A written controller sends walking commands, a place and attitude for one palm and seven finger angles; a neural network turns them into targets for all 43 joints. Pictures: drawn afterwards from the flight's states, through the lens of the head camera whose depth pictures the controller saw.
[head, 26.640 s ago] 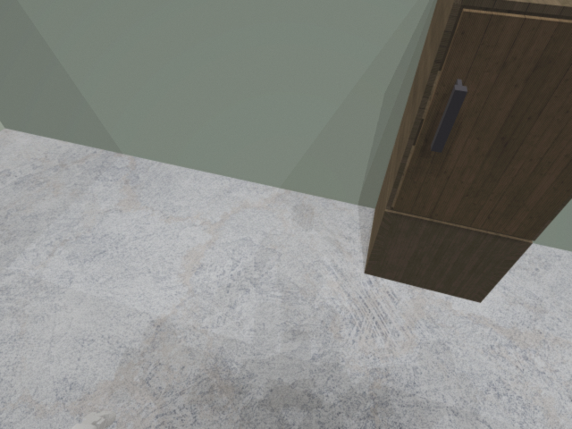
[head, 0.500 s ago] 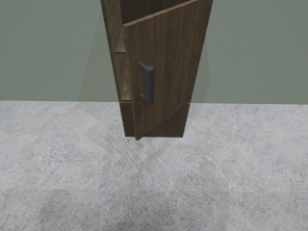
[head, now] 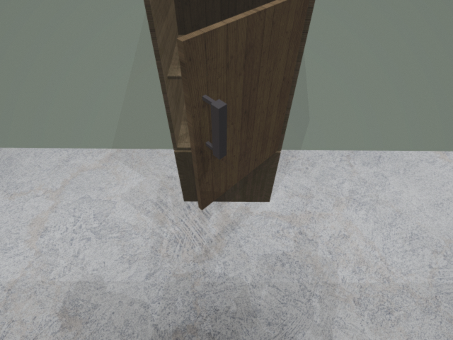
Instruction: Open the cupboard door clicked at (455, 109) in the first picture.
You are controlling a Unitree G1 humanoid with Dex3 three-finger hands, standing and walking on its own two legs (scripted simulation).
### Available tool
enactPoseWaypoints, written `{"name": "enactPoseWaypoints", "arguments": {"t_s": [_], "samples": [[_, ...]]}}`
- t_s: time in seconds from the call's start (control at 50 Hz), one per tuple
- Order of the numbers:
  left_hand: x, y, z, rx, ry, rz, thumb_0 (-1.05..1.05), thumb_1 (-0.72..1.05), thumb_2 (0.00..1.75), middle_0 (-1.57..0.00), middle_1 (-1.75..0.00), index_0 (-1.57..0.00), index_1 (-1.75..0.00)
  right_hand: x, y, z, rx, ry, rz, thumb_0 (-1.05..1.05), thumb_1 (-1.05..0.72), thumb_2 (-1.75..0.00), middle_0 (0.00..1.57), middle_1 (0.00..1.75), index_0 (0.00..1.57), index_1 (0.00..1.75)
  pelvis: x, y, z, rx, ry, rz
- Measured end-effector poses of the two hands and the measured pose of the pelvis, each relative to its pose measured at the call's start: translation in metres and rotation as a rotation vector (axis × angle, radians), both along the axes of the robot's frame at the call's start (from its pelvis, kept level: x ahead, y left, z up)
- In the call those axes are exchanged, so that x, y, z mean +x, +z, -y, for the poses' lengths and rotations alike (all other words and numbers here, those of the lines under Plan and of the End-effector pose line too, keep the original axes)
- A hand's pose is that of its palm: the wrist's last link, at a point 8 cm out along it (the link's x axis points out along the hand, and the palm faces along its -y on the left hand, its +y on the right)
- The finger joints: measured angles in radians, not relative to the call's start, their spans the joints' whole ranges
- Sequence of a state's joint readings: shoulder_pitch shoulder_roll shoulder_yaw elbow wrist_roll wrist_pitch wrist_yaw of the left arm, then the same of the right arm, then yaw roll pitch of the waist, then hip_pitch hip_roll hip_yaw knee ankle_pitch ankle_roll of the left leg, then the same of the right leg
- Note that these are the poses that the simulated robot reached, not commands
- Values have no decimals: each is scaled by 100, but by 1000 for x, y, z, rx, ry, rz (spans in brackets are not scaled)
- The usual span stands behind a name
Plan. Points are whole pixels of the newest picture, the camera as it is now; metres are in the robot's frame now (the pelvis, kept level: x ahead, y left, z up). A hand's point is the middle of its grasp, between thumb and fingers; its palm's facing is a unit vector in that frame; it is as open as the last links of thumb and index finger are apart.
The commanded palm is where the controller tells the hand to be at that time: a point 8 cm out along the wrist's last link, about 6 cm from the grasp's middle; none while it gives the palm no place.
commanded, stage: look to check the result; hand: left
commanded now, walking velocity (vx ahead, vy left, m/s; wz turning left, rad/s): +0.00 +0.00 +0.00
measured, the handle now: (213, 127) +0.59 +0.07 +0.02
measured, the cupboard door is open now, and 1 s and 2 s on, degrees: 44 44 44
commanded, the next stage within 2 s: walk to a spot facing it in 0.08 s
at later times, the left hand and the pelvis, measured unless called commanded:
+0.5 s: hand out of the picture +0.03 +0.17 -0.18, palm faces -0.04 -0.97 -0.22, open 7.4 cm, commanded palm none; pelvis +0.00 -0.01 -0.01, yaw -7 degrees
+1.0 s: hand out of the picture +0.11 +0.11 -0.16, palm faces -0.26 -0.93 -0.26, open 7.4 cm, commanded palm none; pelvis +0.01 -0.07 +0.00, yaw -22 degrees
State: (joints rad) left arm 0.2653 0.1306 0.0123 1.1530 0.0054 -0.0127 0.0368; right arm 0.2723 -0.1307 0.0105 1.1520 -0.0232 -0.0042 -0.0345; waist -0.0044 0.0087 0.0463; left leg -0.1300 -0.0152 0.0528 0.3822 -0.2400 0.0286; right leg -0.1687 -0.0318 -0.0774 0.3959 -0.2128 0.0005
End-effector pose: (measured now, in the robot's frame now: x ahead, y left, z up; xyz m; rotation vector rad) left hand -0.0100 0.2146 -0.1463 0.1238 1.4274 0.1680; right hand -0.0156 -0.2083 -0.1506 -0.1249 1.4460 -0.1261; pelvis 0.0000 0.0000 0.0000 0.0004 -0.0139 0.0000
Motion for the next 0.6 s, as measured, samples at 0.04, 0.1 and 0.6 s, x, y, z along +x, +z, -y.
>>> {"name": "enactPoseWaypoints", "arguments": {"t_s": [0.04, 0.1, 0.6], "samples": [[3, 0, -1, 2, -1, 2, 0, 91, 89, -20, -30, -20, -30, 1, 0, 0, -1, 0, 0, 0, -91, -90, 19, 30, 20, 30, 2, 0, 0, 0, 0, 0], [7, 1, -2, 4, -2, 8, 0, 91, 89, -20, -30, -20, -30, 3, 0, 1, -1, -1, 1, 0, -91, -90, 19, 30, 20, 30, 4, 0, 1, 0, 0, 0], [76, 6, 4, 87, -141, 66, 0, 91, 89, -20, -30, -20, -30, -8, -22, 53, -36, -155, 43, 0, -91, -90, 20, 30, 20, 30, 1, -16, 31, 33, -167, -1]]}}
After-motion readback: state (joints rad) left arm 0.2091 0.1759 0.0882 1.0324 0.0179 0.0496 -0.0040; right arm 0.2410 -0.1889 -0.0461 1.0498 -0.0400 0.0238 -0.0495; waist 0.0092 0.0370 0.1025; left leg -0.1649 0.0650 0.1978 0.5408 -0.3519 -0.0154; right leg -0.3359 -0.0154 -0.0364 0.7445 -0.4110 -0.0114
